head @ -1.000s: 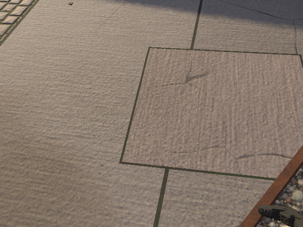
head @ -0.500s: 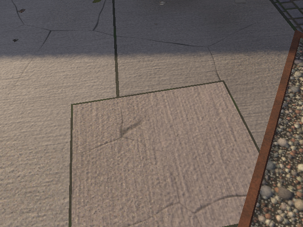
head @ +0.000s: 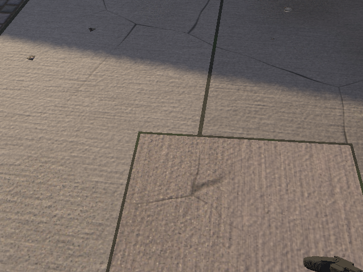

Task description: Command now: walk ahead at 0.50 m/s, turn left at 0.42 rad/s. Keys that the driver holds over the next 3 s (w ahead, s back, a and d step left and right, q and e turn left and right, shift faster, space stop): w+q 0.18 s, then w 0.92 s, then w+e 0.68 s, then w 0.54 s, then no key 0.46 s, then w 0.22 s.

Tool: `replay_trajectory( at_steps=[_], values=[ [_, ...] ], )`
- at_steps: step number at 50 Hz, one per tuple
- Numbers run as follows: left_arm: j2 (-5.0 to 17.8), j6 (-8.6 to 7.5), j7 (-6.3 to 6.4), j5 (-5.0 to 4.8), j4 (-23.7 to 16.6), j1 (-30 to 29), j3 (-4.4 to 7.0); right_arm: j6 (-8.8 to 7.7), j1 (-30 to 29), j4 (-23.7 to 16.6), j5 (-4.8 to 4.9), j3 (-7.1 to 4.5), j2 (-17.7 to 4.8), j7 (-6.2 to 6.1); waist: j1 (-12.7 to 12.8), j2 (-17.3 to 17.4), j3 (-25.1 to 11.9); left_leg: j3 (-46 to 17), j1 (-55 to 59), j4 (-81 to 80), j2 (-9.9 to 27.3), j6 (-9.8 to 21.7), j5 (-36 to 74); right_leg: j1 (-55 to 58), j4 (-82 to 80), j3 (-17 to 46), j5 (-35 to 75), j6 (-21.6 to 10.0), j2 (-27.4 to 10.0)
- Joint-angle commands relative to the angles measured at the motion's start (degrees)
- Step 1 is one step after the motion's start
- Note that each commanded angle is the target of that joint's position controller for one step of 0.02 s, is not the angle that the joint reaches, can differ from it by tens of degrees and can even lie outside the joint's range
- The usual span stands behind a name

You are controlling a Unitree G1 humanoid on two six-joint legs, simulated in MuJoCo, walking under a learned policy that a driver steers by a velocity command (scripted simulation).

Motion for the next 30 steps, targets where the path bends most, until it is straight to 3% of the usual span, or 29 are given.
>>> replay_trajectory(
  at_steps=[1, 2, 3, 4, 5, 6, 7, 8, 9, 10, 13, 18, 21, 23, 26, 27, 28, 29, 30],
  values=[
    [11.5, 0.9, 1.31, -0.16, -2.6, -0.5, 2.89, -0.82, -2.7, -5.3, -0.18, -2.05, -6.4, 0.76, -3.5, -9.2, -0.6, 4.3, 3.9, -0.2, -4.0, 2.8, -7.5, 3.2, 11.1, 0.7, 63.9, -4.2, -16.3],
    [12.2, 1.53, 1.74, 0.01, -3.0, -1.1, 3.06, -0.57, 3.5, -4.0, -0.17, -3.24, -8.7, 0.54, -6.8, -9.6, -4.4, 5.1, 11.6, -0.8, -6.1, 4.1, -8.6, 2.7, 19.8, -0.1, 69.9, -3.2, -15.6],
    [12.5, 1.78, 2.09, -0.14, -3.5, -2.1, 3.05, -0.31, 12.2, -2.1, -0.13, -4.82, -11.6, -0.27, -11.6, -8.0, -8.7, 2.8, 26.0, -3.6, -6.3, 6.3, -5.4, -4.8, 32.3, -1.2, 66.4, -1.4, -13.8],
    [9.8, 1.12, 2.15, 1.41, -5.2, -0.6, 1.95, 0.32, 20.1, -0.9, -0.33, -5.92, -16.2, -1.62, -12.6, 1.5, -15.5, -14.1, 45.3, -1.0, 5.3, 10.2, -1.4, -21.4, 50.8, -0.8, 36.3, 0.5, -9.8],
    [3.0, -0.72, 0.66, 1.43, -6.9, 4.2, -0.33, 0.05, 18.0, -2.3, 0.32, -5.8, -17.0, -1.59, -7.3, 12.7, -22.9, -46.8, 62.8, -8.9, 18.0, 22.9, -12.1, -44.8, 71.1, 7.7, -11.1, 4.3, 2.9],
    [8.7, -3.02, -0.46, -0.64, -7.7, -1.8, 0.84, 0.33, 18.8, -2.0, 0.19, -4.95, -13.3, -1.91, -11.2, 5.1, -22.5, -45.3, 61.6, -13.6, 16.2, 19.9, -17.8, -50.6, 73.7, 16.4, -9.2, 2.5, -0.7],
    [9.6, -4.07, -0.89, -2.3, -9.6, -6.8, 0.93, 0.17, 16.7, -2.3, 0.05, -4.46, -11.1, -2.29, -11.0, 2.1, -14.4, -36.4, 54.2, -14.4, 13.9, 17.3, -16.7, -52.4, 70.7, 15.3, -4.5, 1.5, -3.3],
    [8.7, -4.56, -0.5, -1.64, -10.1, -8.9, 0.74, -0.17, 13.4, -2.9, -0.12, -4.17, -10.5, -2.35, -8.2, -3.7, -8.0, -30.9, 44.0, -16.0, 11.4, 15.7, -10.9, -51.0, 65.3, 14.5, -1.2, 1.5, -5.4],
    [9.5, -4.33, 0.07, -0.21, -10.2, -9.8, 1.29, -0.42, 10.9, -3.6, -0.39, -3.74, -8.9, -2.55, -6.4, -4.5, -5.4, -27.1, 37.2, -16.9, 9.6, 15.0, -5.3, -47.9, 60.8, 14.2, 0.5, 2.1, -7.1],
    [9.3, -3.64, 0.06, 0.12, -10.1, -8.2, 1.45, -0.48, 9.6, -4.3, -1.12, -3.28, -8.0, -2.83, -4.4, -3.0, -4.3, -24.6, 32.2, -18.2, 8.7, 15.1, -1.6, -44.5, 59.3, 14.0, 1.6, 2.6, -8.1],
    [6.8, -1.82, 0.15, 0.56, -10.4, -7.1, 0.93, -0.95, 10.2, -3.6, -0.89, -3.2, -7.9, -3.37, -3.3, -1.2, -2.7, -19.0, 24.6, -20.5, 7.5, 15.2, 5.3, -42.4, 51.5, 11.8, 3.5, 4.7, -9.5],
    [3.9, -1.98, -0.26, 0.38, -12.7, -17.5, -0.4, -0.71, 14.3, -1.8, -0.5, -3.52, -10.1, -4.06, -7.8, -0.1, -0.5, -10.9, 20.8, -20.5, 2.8, 10.1, 2.4, -38.1, 29.8, 9.2, 24.9, 4.8, -7.1],
    [4.8, -2.43, -1.09, -0.65, -13.9, -21.9, -0.21, -0.41, 17.8, -0.4, -0.3, -3.47, -10.7, -3.9, -10.1, 1.0, 0.2, -13.5, 25.5, -19.3, 5.6, 9.6, -2.5, -38.0, 23.3, 9.5, 28.6, 3.9, -5.7],
    [5.8, -2.73, -1.71, -0.64, -14.9, -24.0, 0.14, -0.01, 19.3, 0.4, -0.21, -3.5, -10.8, -3.97, -10.5, 1.2, 0.8, -15.8, 30.9, -16.5, 7.9, 9.1, -1.8, -40.2, 20.5, 10.0, 24.7, 2.3, -5.2],
    [7.5, -3.11, -2.18, -0.56, -14.7, -20.5, 0.97, 0.76, 19.2, 0.9, -0.45, -3.81, -11.6, -4.33, -7.6, 2.8, -0.1, -17.5, 36.0, -11.3, 9.8, 7.2, 7.2, -36.1, 17.6, 9.2, 17.4, -0.6, -3.6],
    [8.8, -3.26, -1.99, -0.37, -13.2, -14.9, 1.82, 0.93, 18.2, 0.6, -0.5, -3.6, -11.2, -4.36, -4.3, 2.4, -3.2, -15.6, 35.6, -5.2, 7.5, 6.0, 15.6, -28.1, 15.5, 7.7, 18.2, -2.2, -2.3],
    [11.4, -3.38, -1.68, 0.27, -11.5, -6.2, 2.79, 0.88, 17.6, -0.2, -1.08, -2.74, -9.2, -4.32, -0.3, 0.7, -10.6, -12.9, 30.1, 6.5, 4.6, 4.1, 14.4, -13.6, 18.1, 11.7, 21.3, -5.5, -7.0],
    [16.5, -3.09, -1.45, 0.99, -10.5, 1.5, 4.12, -0.05, 23.3, -1.3, -1.27, -1.39, -5.1, -4.25, 0.0, -10.2, -20.0, -7.7, 11.0, 27.4, -3.3, 0.0, -3.7, 8.9, 18.6, 31.4, 18.0, -13.6, -19.6],
    [14.2, -2.38, -1.83, -0.43, -8.4, 5.1, 3.91, -0.77, 24.7, -0.9, -0.53, -0.95, -5.0, -3.98, 0.6, -19.9, -23.4, -8.4, -2.1, 38.8, -6.7, -1.8, -35.1, 15.4, 10.1, 50.0, 5.6, -17.8, -25.3]
  ],
)
Next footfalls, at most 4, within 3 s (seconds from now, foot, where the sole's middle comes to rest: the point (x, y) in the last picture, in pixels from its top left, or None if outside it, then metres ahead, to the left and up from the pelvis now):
0.06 left None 0.23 0.10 -0.77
0.56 right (230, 253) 0.54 -0.07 -0.77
1.08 left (157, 192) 0.77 0.23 -0.77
1.62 right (210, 133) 1.10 0.02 -0.77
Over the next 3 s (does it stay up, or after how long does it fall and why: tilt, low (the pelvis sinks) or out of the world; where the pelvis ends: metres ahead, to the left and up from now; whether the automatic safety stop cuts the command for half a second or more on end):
stays up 1.55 0.05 0.01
